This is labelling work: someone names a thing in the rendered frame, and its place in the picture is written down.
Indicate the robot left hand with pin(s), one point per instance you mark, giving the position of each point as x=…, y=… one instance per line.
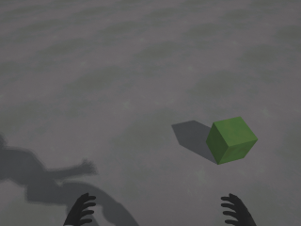
x=76, y=213

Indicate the robot right hand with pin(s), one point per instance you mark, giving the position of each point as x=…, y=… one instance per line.
x=242, y=215

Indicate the carton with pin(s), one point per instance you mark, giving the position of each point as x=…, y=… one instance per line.
x=230, y=140

